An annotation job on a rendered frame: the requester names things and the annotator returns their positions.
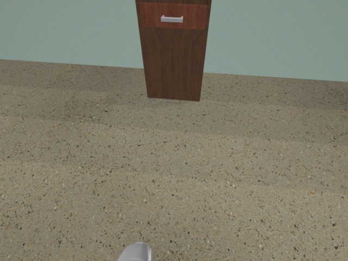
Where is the cabinet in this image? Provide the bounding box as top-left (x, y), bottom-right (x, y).
top-left (135, 0), bottom-right (212, 102)

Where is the left robot thigh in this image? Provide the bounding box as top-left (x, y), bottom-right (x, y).
top-left (117, 243), bottom-right (152, 261)

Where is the drawer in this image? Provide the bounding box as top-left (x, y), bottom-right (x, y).
top-left (140, 2), bottom-right (207, 29)

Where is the handle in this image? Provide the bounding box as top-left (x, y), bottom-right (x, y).
top-left (161, 15), bottom-right (183, 23)

